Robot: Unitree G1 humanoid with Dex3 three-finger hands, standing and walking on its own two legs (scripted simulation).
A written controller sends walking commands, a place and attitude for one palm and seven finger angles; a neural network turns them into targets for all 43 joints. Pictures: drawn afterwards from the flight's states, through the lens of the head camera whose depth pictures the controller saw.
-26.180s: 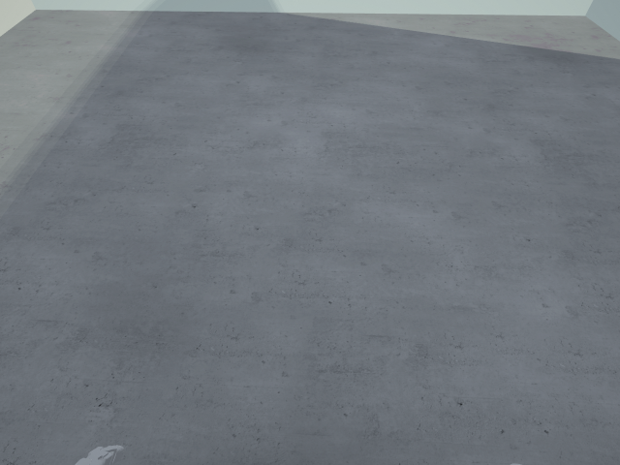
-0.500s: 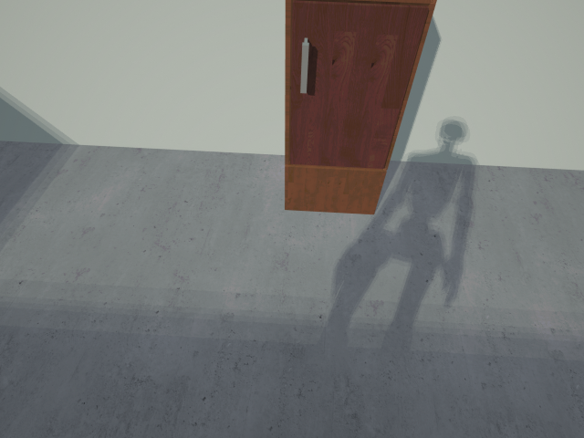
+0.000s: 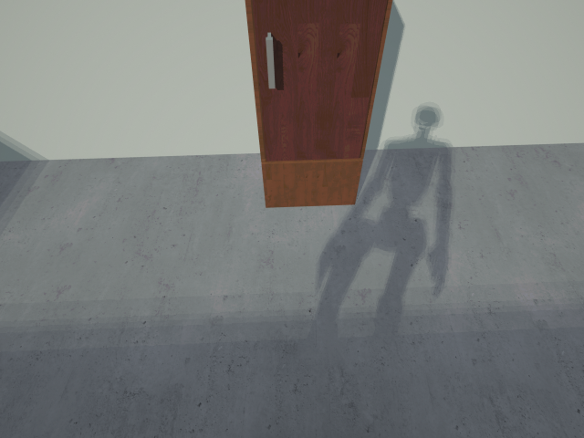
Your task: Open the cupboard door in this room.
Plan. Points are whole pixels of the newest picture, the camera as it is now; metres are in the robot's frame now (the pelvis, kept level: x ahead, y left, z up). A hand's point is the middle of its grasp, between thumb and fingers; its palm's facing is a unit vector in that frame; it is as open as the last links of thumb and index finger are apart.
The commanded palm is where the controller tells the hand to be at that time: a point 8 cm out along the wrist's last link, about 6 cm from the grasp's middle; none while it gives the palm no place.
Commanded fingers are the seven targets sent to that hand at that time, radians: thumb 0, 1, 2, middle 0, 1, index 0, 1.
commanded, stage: walk to a spot facing it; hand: left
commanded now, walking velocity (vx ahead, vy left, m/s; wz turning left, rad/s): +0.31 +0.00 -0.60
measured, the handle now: (270, 61) +1.14 +0.15 -0.04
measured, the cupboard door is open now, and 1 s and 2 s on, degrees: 0 0 0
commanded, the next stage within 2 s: turn to face it in 1.10 s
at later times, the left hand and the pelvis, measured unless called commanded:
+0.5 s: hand out of the picture +0.15 +0.15 -0.16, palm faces -0.09 -0.98 -0.19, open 7.4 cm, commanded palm none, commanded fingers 0.00 0.90 0.90 -0.20 -0.30 -0.20 -0.30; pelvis +0.16 -0.03 +0.01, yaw -12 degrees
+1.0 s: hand (272, 228) +0.56 +0.09 -0.15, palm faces -0.50 -0.84 -0.22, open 7.4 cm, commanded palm none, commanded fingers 0.00 0.90 0.90 -0.20 -0.30 -0.20 -0.30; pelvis +0.33 -0.01 +0.00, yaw -31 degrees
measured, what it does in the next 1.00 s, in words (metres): walks ahead, turning right: left foot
